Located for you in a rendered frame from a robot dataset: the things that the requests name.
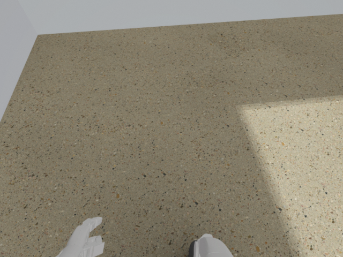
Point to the robot left forearm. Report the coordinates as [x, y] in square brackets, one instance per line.
[71, 251]

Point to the left robot hand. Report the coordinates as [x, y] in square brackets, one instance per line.
[92, 246]

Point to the robot right thigh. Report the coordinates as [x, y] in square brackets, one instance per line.
[210, 247]

